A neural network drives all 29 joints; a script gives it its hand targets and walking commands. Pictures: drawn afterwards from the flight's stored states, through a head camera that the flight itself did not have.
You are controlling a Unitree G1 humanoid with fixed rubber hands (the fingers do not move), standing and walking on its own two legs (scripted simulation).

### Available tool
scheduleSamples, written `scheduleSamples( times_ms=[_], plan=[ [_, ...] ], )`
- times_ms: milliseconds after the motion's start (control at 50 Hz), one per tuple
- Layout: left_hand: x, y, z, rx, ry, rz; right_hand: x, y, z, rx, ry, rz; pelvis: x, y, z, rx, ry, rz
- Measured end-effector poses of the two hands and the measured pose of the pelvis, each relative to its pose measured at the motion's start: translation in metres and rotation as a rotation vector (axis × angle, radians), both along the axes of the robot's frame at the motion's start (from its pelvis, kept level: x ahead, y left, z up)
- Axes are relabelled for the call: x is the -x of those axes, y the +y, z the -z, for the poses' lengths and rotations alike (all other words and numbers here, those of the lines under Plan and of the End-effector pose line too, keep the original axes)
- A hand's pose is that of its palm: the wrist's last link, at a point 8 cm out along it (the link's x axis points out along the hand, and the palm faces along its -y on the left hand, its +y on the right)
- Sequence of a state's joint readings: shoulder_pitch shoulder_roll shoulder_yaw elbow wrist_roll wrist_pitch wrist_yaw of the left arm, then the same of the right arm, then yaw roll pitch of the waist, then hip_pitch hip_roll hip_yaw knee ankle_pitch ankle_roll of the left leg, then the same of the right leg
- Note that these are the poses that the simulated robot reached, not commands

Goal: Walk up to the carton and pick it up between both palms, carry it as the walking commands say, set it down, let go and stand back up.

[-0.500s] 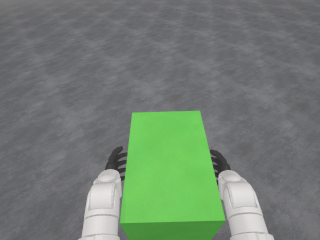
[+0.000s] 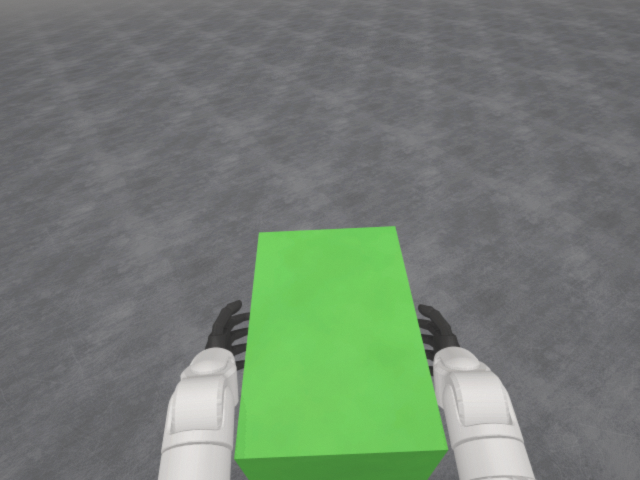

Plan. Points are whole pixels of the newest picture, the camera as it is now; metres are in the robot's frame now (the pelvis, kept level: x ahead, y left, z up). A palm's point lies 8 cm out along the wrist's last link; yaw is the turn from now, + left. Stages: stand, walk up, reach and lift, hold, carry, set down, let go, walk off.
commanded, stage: reach and lift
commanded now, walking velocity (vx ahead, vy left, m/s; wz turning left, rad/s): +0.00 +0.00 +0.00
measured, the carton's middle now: (333, 372) +0.30 +0.01 -0.03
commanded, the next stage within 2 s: hold in 0.14 s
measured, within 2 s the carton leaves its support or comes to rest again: neither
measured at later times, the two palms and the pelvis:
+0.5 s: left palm (219, 358) +0.28 +0.15 +0.05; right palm (446, 364) +0.27 -0.13 +0.03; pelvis -0.01 +0.01 +0.00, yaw +0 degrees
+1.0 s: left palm (115, 414) +0.20 +0.25 +0.07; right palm (369, 366) +0.26 -0.03 +0.07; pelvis -0.04 +0.05 -0.02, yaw +8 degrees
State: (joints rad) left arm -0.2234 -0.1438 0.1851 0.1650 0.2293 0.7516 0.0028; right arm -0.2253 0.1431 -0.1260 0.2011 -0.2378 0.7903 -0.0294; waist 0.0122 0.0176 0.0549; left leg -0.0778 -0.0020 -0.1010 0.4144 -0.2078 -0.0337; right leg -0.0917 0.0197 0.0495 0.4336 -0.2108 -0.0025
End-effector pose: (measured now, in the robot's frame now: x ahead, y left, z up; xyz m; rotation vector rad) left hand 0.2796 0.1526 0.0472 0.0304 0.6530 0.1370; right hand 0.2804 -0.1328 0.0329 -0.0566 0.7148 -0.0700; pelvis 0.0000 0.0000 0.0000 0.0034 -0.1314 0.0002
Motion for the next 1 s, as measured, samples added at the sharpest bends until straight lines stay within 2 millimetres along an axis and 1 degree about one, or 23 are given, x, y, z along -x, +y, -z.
scheduleSamples(
  times_ms=[140, 280, 500, 580, 640, 680, 720, 780, 840, 920, 1000],
  plan=[
    [0.005, 0.002, 0.001, 0.009, 0.000, -0.010, 0.003, 0.002, -0.001, -0.008, -0.001, 0.003, 0.008, 0.000, 0.002, -0.001, -0.010, -0.004],
    [0.006, 0.004, 0.001, 0.012, -0.002, -0.007, 0.004, 0.004, -0.001, -0.009, -0.002, 0.008, 0.013, 0.004, 0.004, 0.000, -0.014, -0.003],
    [0.001, 0.002, -0.002, -0.001, -0.006, 0.022, 0.006, 0.002, -0.002, -0.007, -0.008, 0.022, 0.009, 0.009, 0.003, 0.001, -0.013, 0.004],
    [-0.001, 0.003, -0.007, -0.003, -0.024, 0.016, 0.002, 0.003, -0.006, 0.000, -0.027, 0.012, 0.009, 0.013, 0.009, 0.011, 0.043, -0.031],
    [0.002, 0.013, -0.011, -0.003, -0.035, -0.009, -0.002, 0.014, -0.013, 0.012, -0.038, -0.013, 0.011, 0.020, 0.013, 0.009, 0.078, -0.075],
    [0.007, 0.026, -0.012, 0.002, -0.037, -0.036, -0.005, 0.027, -0.018, 0.014, -0.040, -0.031, 0.012, 0.028, 0.016, 0.002, 0.095, -0.101],
    [0.014, 0.042, -0.014, 0.017, -0.046, -0.072, -0.006, 0.044, -0.023, 0.008, -0.048, -0.048, 0.013, 0.037, 0.023, -0.003, 0.108, -0.124],
    [0.031, 0.068, -0.015, 0.039, -0.032, -0.141, -0.002, 0.072, -0.024, -0.015, -0.028, -0.068, 0.016, 0.046, 0.026, -0.003, 0.130, -0.108],
    [0.051, 0.086, -0.016, 0.065, 0.004, -0.197, 0.006, 0.092, -0.026, -0.024, 0.009, -0.090, 0.021, 0.052, 0.023, 0.011, 0.145, -0.111],
    [0.071, 0.098, -0.017, 0.096, 0.023, -0.245, 0.016, 0.104, -0.029, -0.026, 0.029, -0.106, 0.028, 0.053, 0.019, 0.023, 0.160, -0.125],
    [0.079, 0.095, -0.023, 0.090, 0.027, -0.244, 0.025, 0.102, -0.032, -0.029, 0.031, -0.110, 0.037, 0.051, 0.017, 0.025, 0.168, -0.131]
  ],
)
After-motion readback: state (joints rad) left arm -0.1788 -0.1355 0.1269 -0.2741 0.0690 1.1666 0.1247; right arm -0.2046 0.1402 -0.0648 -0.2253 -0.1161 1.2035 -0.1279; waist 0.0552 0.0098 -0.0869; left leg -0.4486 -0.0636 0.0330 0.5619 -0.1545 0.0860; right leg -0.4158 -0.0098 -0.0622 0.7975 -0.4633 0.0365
